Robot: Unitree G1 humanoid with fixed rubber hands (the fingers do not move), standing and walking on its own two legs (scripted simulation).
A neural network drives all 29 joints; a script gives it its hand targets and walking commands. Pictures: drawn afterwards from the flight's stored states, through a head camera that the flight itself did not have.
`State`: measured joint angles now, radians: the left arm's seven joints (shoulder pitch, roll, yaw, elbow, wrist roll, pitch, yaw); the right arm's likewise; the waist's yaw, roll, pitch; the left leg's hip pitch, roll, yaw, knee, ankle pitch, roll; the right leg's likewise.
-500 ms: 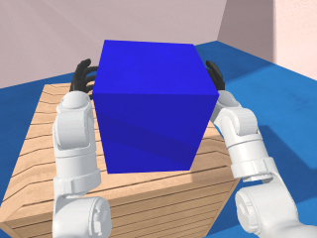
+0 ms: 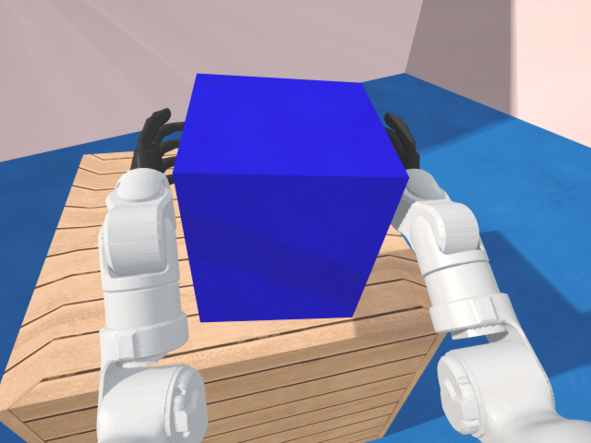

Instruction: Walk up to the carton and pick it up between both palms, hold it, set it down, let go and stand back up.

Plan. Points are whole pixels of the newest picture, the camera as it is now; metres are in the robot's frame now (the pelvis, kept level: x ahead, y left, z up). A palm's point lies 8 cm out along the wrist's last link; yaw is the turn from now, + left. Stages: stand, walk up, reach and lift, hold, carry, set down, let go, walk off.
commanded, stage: hold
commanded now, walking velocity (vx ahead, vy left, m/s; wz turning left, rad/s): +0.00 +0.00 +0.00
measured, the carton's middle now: (280, 203) +0.37 +0.01 +0.19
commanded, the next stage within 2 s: none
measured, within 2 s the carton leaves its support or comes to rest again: neither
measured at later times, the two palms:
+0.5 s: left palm (147, 176) +0.35 +0.16 +0.24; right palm (399, 174) +0.36 -0.14 +0.24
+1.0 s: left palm (153, 173) +0.36 +0.16 +0.24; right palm (402, 173) +0.37 -0.14 +0.23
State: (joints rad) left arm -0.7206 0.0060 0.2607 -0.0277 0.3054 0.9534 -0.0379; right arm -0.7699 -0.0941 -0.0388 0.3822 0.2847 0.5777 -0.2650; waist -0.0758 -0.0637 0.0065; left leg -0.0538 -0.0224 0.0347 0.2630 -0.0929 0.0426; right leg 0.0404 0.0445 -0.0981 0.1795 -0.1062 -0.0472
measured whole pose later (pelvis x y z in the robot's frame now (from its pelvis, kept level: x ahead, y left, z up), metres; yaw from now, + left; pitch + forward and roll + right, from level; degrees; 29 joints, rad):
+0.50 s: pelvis +0.00 +0.00 +0.00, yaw +0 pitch -7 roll -1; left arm -0.70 0.00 0.26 -0.08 0.31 0.97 -0.04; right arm -0.75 -0.10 -0.02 0.36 0.31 0.58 -0.28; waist -0.08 -0.07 0.00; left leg -0.03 -0.02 0.04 0.26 -0.10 0.04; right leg 0.06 0.04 -0.09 0.17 -0.11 -0.05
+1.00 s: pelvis +0.00 +0.00 +0.00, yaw +0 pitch -6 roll -1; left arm -0.73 0.00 0.26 -0.02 0.30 0.94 -0.03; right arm -0.78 -0.09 -0.05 0.40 0.27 0.56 -0.25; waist -0.08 -0.06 0.00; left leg -0.06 -0.02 0.03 0.26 -0.09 0.04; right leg 0.03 0.05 -0.10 0.17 -0.10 -0.05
